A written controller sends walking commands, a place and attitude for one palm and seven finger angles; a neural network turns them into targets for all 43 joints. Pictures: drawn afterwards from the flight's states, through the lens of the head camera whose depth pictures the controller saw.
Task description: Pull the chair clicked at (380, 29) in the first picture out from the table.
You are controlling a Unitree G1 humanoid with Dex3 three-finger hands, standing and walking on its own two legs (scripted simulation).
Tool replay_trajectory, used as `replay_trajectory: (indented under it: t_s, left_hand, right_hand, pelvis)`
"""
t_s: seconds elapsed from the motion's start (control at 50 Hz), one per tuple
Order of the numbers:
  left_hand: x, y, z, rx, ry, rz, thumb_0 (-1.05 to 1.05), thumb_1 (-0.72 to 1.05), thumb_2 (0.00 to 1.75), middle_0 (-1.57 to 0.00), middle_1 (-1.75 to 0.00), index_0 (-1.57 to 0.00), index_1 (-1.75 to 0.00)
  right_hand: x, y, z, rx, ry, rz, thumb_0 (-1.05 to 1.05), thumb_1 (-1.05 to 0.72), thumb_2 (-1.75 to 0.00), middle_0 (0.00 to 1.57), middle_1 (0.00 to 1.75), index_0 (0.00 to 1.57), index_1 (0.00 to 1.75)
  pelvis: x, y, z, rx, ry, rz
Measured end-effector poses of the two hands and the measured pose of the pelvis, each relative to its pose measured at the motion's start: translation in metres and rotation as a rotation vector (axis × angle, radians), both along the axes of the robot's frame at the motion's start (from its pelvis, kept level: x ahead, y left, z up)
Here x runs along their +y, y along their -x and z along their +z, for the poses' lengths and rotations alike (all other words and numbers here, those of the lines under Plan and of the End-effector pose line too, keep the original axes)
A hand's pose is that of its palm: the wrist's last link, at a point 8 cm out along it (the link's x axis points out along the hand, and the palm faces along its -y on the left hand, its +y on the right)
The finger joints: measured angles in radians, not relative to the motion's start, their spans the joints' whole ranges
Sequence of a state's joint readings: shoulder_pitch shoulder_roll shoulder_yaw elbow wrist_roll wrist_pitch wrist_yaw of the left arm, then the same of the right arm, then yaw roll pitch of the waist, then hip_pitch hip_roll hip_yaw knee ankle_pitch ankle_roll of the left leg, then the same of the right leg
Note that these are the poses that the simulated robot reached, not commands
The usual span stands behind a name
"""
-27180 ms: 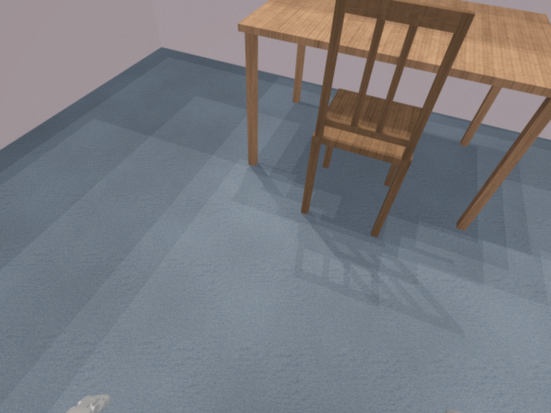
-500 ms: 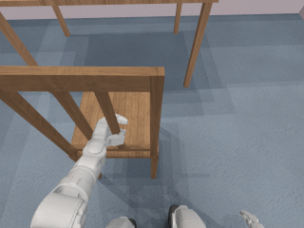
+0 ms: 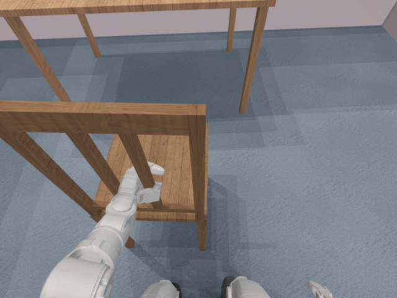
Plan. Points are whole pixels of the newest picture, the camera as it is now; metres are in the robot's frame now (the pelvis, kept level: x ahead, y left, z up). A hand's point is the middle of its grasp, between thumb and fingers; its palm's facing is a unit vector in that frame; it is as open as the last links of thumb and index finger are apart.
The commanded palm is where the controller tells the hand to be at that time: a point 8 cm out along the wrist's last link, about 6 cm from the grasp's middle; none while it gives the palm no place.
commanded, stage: stop walking, hand still on the chair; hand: left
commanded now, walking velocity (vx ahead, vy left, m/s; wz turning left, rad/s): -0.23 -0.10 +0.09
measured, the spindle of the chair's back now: (107, 176) +0.37 +0.23 -0.03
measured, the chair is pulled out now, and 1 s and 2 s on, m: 0.62 0.72 0.72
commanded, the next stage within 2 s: open the thumb and straighten the fingers in 1.18 s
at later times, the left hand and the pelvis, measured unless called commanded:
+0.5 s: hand (156, 227) +0.26 +0.10 -0.06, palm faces -0.06 -0.98 -0.19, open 5.7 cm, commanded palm +0.25 +0.15 -0.04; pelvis +0.00 -0.02 +0.01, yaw -2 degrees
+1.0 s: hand (157, 229) +0.26 +0.10 -0.06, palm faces -0.04 -0.98 -0.18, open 5.7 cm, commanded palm +0.24 +0.15 -0.04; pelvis +0.04 -0.02 +0.01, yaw -1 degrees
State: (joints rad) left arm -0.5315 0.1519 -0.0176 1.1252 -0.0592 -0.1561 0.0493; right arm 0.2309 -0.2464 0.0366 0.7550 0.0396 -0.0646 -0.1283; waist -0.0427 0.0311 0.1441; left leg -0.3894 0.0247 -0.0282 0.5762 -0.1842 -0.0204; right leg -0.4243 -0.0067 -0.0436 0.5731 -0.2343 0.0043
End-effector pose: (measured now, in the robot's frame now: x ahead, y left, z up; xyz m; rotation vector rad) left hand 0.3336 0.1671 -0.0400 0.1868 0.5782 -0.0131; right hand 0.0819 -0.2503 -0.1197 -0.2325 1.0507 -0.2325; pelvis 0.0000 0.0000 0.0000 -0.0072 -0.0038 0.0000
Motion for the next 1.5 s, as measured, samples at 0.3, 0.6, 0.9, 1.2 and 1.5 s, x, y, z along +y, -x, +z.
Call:
replay_trajectory:
  t_s: [0.3,0.6,0.9,1.2,1.5]
  left_hand:
    - [-0.011,0.062,0.000,-0.019,-0.021,-0.017,0.08,0.63,0.78,-0.29,-1.24,-0.50,-1.45]
    - [-0.014,0.091,0.001,0.002,-0.016,0.026,0.11,0.63,0.80,-0.29,-1.22,-0.50,-1.45]
    - [-0.014,0.092,0.001,0.003,-0.009,0.032,0.11,0.63,0.81,-0.28,-1.24,-0.50,-1.45]
    - [-0.013,0.091,0.001,0.007,-0.001,0.006,0.10,0.65,0.78,-0.26,-1.26,-0.50,-1.45]
    - [-0.008,0.079,0.009,-0.038,-0.006,-0.015,0.05,0.36,0.64,-0.40,-1.38,-0.50,-1.45]
  right_hand:
    - [-0.007,0.027,0.010,-0.103,0.023,-0.055,0.01,-0.90,-0.90,0.20,0.30,0.20,0.30]
    - [-0.005,-0.022,0.018,-0.131,-0.051,0.017,0.01,-0.90,-0.90,0.20,0.30,0.20,0.30]
    - [-0.010,-0.086,0.039,-0.216,-0.010,0.057,0.01,-0.90,-0.90,0.20,0.30,0.20,0.30]
    - [0.014,-0.078,0.033,-0.168,-0.045,0.063,0.01,-0.90,-0.90,0.20,0.30,0.20,0.30]
    - [-0.003,-0.077,0.031,-0.272,-0.061,0.019,0.02,-0.90,-0.90,0.20,0.30,0.20,0.30]
  pelvis:
    - [-0.001,0.020,-0.001,-0.016,-0.024,-0.072]
    - [-0.021,-0.010,0.010,-0.021,-0.018,-0.040]
    - [-0.019,-0.034,0.012,-0.003,-0.007,-0.018]
    - [-0.010,-0.036,0.012,-0.003,-0.011,-0.021]
    - [-0.009,-0.035,-0.003,0.110,-0.011,-0.037]
